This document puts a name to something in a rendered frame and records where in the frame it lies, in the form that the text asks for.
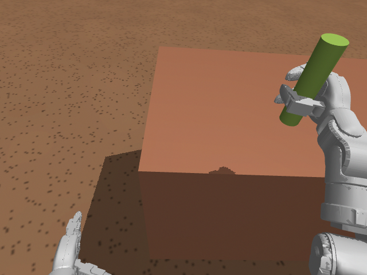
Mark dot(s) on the right robot arm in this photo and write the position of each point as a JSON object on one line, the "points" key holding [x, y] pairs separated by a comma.
{"points": [[344, 143]]}

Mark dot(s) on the right robot hand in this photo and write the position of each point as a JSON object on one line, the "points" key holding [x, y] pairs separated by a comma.
{"points": [[334, 94]]}

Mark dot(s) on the left robot hand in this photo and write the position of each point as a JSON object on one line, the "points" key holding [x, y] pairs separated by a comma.
{"points": [[67, 252]]}

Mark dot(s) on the can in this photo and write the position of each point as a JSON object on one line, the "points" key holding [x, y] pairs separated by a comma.
{"points": [[325, 56]]}

